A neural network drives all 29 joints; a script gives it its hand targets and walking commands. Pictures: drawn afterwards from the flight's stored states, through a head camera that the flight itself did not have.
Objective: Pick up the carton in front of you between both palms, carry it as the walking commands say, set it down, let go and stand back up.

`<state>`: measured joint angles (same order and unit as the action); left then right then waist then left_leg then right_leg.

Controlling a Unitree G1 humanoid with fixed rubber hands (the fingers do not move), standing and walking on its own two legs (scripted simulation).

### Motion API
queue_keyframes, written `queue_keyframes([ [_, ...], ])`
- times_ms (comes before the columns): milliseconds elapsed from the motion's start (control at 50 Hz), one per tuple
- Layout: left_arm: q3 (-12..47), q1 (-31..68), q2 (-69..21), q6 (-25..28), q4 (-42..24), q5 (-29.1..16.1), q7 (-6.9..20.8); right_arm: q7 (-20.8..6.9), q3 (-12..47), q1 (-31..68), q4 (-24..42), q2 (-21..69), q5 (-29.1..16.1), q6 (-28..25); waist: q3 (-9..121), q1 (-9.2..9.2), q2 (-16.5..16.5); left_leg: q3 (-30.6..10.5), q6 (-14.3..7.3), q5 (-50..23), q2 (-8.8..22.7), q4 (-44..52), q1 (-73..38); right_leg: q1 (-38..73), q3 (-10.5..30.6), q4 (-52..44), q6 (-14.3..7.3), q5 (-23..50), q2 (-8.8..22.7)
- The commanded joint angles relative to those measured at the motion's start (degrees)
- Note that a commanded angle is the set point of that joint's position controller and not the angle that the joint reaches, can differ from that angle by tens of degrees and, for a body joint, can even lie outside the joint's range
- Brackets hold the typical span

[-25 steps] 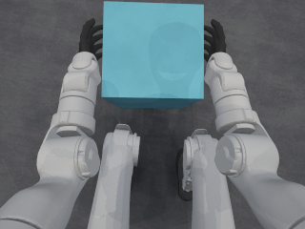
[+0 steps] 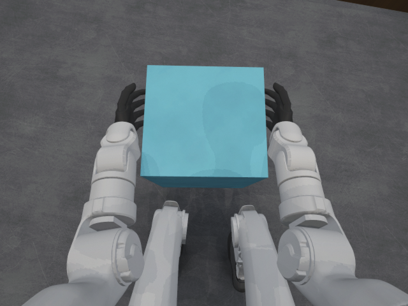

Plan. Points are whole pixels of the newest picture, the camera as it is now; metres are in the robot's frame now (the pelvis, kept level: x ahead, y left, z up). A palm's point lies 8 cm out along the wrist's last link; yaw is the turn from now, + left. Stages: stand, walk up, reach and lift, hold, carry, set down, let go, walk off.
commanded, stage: reach and lift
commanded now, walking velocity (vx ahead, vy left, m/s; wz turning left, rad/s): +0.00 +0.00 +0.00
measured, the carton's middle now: (203, 138) +0.43 +0.03 -0.12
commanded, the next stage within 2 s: hold in 1.96 s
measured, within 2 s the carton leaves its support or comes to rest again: neither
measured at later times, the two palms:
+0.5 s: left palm (97, 106) +0.39 +0.17 +0.11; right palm (333, 108) +0.40 -0.13 +0.12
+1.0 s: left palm (24, 62) +0.36 +0.16 +0.25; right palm out of the picture +0.37 -0.14 +0.25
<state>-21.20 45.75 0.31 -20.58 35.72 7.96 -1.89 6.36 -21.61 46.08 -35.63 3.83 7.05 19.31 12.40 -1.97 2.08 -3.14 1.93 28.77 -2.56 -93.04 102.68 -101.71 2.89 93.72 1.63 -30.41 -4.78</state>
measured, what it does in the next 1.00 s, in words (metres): rises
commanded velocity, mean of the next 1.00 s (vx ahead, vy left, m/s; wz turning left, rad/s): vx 0.00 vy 0.00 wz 0.00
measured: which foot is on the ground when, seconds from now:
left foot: down 0.00-1.00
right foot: down 0.00-1.00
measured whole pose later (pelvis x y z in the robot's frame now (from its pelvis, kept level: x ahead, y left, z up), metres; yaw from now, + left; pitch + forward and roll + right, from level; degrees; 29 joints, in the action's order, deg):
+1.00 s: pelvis +0.07 +0.00 +0.23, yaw +1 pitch -2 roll +0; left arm -14.6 14.6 -8.6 -33.3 21.3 13.6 -0.9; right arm 0.9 -15.6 15.4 -22.2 8.8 13.7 32.5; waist 3.2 -0.1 0.3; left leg -4.2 0.4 13.7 -1.5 -29.3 14.0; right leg -12.9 4.3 29.7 0.1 -15.2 -1.8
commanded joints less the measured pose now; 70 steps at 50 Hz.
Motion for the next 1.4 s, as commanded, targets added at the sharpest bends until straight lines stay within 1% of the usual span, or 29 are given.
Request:
queue_keyframes([
  [0, 34.10, 34.34, -62.79, 0.79, -1.52, -9.22, 14.26, -14.22, 35.27, 35.10, -0.08, 63.59, -8.15, -0.90, 50.99, -1.57, -1.15, 5.08, -0.70, -14.75, -6.97, 12.59, -37.58, 29.70, -4.35, -13.93, 0.37, 12.11, -6.33],
  [120, 33.58, 28.84, -64.20, 1.48, -0.66, -8.03, 13.72, -14.57, 33.57, 28.48, -1.60, 63.26, -6.30, -1.58, 44.09, -0.33, -2.38, 3.40, -0.86, -14.08, -6.71, 19.33, -44.17, 34.81, -3.09, -20.61, -0.35, 11.16, -5.88],
  [200, 33.55, 25.15, -64.84, 1.98, -0.66, -7.17, 13.30, -14.99, 33.11, 24.61, -1.89, 63.40, -5.42, -1.97, 40.88, 0.06, -2.72, 2.26, -1.08, -14.56, -6.45, 23.97, -49.21, 39.35, -2.22, -25.09, -0.75, 11.63, -5.50],
  [380, 35.32, 16.46, -65.69, 2.72, -2.01, -5.99, 12.64, -15.90, 34.97, 16.00, -0.45, 63.98, -4.92, -2.23, 34.35, 0.37, -2.66, 0.00, -1.69, -17.78, -5.52, 34.41, -61.72, 51.80, -0.14, -35.48, -1.19, 15.08, -4.32],
  [480, 36.57, 11.67, -65.64, 2.32, -3.59, -5.67, 12.75, -16.38, 36.19, 10.98, 0.85, 63.86, -4.53, -1.56, 29.74, 0.82, -2.45, -1.14, -1.94, -20.35, -4.87, 40.69, -68.87, 59.85, 1.14, -41.79, -1.36, 18.18, -3.46],
  [620, 38.81, 4.56, -65.84, -0.01, -6.45, -5.96, 13.20, -16.93, 38.36, 3.68, 3.57, 64.36, -4.29, 0.89, 22.78, 1.03, -2.31, -1.93, -1.92, -26.43, -4.10, 49.74, -79.04, 72.36, 2.39, -51.08, -1.51, 25.50, -2.17],
  [700, 40.00, 1.27, -65.74, -2.44, -9.03, -6.51, 13.56, -17.47, 39.49, 0.11, 6.03, 64.15, -4.49, 3.40, 18.60, 1.21, -2.30, -2.01, -1.77, -29.85, -3.71, 54.77, -84.92, 78.91, 2.71, -56.37, -1.43, 29.55, -1.47],
  [780, 41.45, -1.15, -65.61, -5.61, -12.31, -7.12, 14.11, -18.01, 40.84, -2.59, 9.54, 63.58, -4.97, 6.64, 14.31, 1.53, -2.18, -2.04, -1.69, -31.54, -3.26, 59.36, -90.16, 84.88, 2.89, -61.26, -1.45, 31.54, -0.87],
  [840, 42.68, -2.11, -65.36, -8.14, -15.17, -7.55, 14.44, -18.45, 41.89, -3.62, 12.57, 63.21, -5.59, 9.28, 10.87, 1.76, -1.81, -2.10, -1.70, -31.22, -2.92, 62.98, -93.79, 88.84, 2.76, -64.84, -1.39, 31.57, -0.52],
  [880, 42.20, -2.59, -64.57, -9.91, -16.06, -7.30, 14.56, -18.75, 41.45, -4.27, 13.39, 62.67, -5.54, 11.06, 7.48, 1.87, -1.59, -1.86, -1.83, -29.45, -2.79, 65.24, -94.90, 90.62, 2.58, -66.91, -1.35, 30.34, -0.42],
  [960, 38.43, -2.66, -63.10, -12.56, -15.00, -5.23, 14.90, -19.42, 37.90, -4.04, 12.30, 60.93, -3.64, 13.84, -0.22, 1.80, -1.49, -1.43, -2.14, -22.76, -2.54, 68.62, -95.11, 90.94, 2.27, -70.21, -1.76, 23.63, 0.00],
  [1020, 34.91, -0.29, -62.60, -13.15, -12.77, -3.38, 15.54, -20.18, 34.62, -1.32, 10.03, 60.48, -2.28, 14.43, -3.40, 1.43, -1.68, -0.92, -2.40, -17.69, -2.37, 69.45, -94.73, 89.87, 1.96, -71.14, -2.05, 18.36, 0.31],
  [1040, 34.66, 1.09, -62.86, -13.07, -12.57, -3.24, 15.71, -20.39, 34.32, 0.09, 9.82, 60.66, -2.18, 14.33, -3.48, 1.45, -1.78, -0.76, -2.44, -16.66, -2.32, 69.43, -94.86, 89.65, 1.86, -71.20, -2.13, 17.22, 0.38],
  [1100, 35.28, 5.26, -64.19, -12.62, -13.42, -3.77, 16.14, -20.88, 34.83, 4.15, 10.55, 61.78, -2.61, 13.83, -0.67, 1.46, -2.01, -0.68, -2.42, -16.88, -2.19, 68.88, -96.01, 90.16, 1.70, -70.77, -2.19, 17.15, 0.39],
  [1180, 36.17, 7.81, -65.22, -12.42, -14.04, -4.21, 16.31, -21.09, 35.53, 6.60, 11.15, 62.43, -2.95, 13.53, 2.10, 1.78, -2.06, -0.63, -2.24, -17.07, -2.23, 68.58, -96.92, 91.12, 1.46, -70.35, -2.11, 17.26, 0.14],
  [1280, 36.42, 7.60, -65.43, -12.78, -13.96, -4.43, 16.26, -21.05, 35.48, 6.22, 11.24, 61.85, -2.85, 13.81, 3.09, 2.08, -1.97, -0.65, -2.03, -17.95, -2.22, 69.15, -98.09, 92.01, 1.21, -70.68, -2.11, 18.19, -0.06],
  [1380, 36.59, 5.40, -64.83, -13.41, -14.90, -4.28, 15.88, -20.96, 35.33, 4.26, 12.09, 60.82, -2.66, 14.36, 2.95, 2.02, -2.18, -0.69, -1.70, -21.25, -2.30, 70.04, -99.53, 93.30, 1.14, -71.40, -2.05, 21.35, -0.19],
])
